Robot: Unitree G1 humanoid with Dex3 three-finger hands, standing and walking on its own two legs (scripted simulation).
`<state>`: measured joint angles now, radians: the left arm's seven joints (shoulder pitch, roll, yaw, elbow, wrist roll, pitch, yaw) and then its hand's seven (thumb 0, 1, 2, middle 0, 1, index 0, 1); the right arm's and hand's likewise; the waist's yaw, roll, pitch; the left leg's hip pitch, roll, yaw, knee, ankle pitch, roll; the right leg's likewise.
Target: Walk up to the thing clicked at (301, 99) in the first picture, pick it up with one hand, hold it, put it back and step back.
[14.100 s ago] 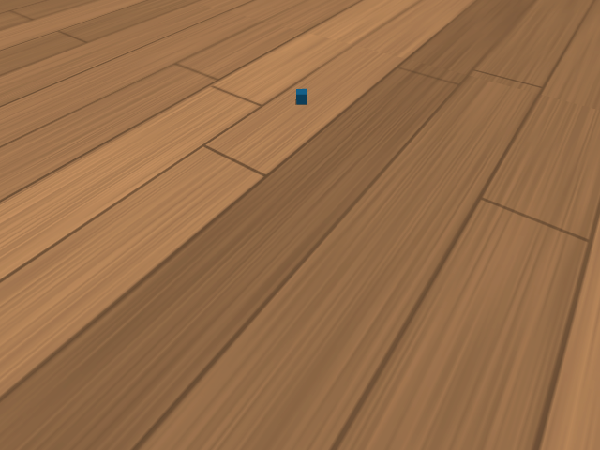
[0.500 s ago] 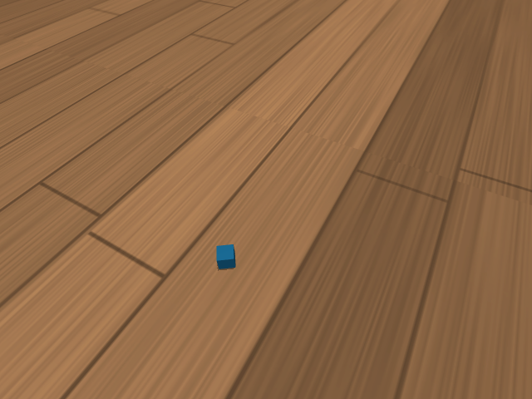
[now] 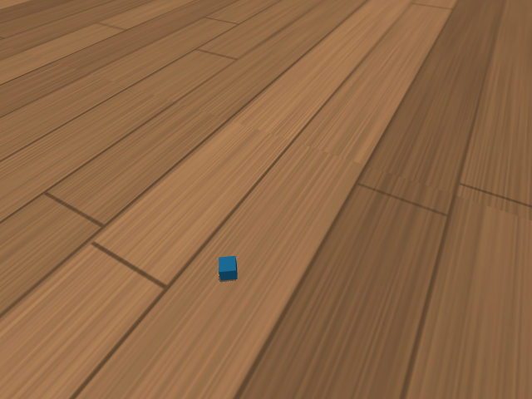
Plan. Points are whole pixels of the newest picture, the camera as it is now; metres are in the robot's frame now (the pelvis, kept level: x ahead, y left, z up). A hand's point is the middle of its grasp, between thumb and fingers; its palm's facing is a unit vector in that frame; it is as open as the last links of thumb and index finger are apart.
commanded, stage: walk up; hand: left
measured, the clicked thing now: (228, 268) +0.77 +0.22 -0.74
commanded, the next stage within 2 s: stand in 0.20 s
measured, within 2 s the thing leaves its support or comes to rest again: neither
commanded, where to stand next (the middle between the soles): +0.39 -0.02 m, yaw +1 degrees
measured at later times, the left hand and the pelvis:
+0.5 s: hand out of the picture +0.09 +0.26 -0.15, palm faces -0.02 -0.94 -0.33, open 7.4 cm; pelvis +0.00 +0.00 +0.01, yaw +0 degrees
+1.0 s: hand out of the picture +0.07 +0.26 -0.15, palm faces -0.02 -0.94 -0.34, open 7.4 cm; pelvis +0.00 +0.00 +0.01, yaw +0 degrees
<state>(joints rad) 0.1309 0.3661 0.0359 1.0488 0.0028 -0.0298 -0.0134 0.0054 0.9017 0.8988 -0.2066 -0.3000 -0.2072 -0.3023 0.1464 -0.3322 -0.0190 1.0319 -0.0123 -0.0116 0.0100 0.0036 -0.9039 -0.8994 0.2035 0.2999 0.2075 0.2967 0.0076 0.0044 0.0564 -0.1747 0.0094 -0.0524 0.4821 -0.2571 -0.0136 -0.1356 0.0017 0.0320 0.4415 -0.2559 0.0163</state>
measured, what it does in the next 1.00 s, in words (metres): stands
